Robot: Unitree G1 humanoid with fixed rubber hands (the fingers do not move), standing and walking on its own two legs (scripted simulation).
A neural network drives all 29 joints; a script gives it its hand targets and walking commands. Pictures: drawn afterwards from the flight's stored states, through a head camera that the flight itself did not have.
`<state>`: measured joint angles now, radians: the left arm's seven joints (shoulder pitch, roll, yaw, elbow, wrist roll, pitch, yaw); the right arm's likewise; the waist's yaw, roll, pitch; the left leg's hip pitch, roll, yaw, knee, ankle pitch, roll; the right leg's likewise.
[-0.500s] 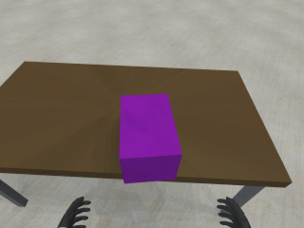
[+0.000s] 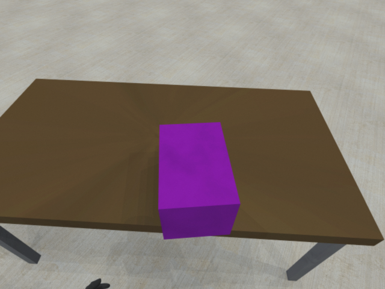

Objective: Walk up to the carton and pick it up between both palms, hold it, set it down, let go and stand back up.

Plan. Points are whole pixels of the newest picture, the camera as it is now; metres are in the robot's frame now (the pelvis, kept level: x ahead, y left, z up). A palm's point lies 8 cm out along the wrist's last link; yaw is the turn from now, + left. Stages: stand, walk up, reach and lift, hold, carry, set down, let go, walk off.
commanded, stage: stand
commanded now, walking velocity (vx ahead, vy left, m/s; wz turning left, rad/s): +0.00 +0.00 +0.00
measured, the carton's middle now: (193, 177) +0.44 +0.01 -0.09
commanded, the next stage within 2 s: none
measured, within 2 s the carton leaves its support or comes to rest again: neither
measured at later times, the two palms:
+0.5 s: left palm out of the picture +0.01 +0.26 -0.14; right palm out of the picture +0.01 -0.22 -0.13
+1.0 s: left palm out of the picture -0.06 +0.24 -0.15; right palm out of the picture -0.05 -0.19 -0.14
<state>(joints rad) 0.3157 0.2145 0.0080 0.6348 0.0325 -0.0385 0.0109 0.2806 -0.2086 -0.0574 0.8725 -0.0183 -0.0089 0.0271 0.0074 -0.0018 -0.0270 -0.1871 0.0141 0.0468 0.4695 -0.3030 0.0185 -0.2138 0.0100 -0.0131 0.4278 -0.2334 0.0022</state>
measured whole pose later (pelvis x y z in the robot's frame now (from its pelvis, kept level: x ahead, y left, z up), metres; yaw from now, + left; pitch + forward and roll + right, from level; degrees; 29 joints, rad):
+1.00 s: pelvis -0.01 +0.03 +0.00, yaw +1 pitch -1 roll +0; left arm 0.36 0.14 -0.03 1.16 0.01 0.00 0.04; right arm 0.37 -0.15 0.02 1.11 -0.01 -0.01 -0.03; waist 0.00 -0.01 0.00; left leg -0.11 -0.06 0.06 0.38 -0.25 0.08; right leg -0.16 -0.06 0.00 0.39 -0.21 0.06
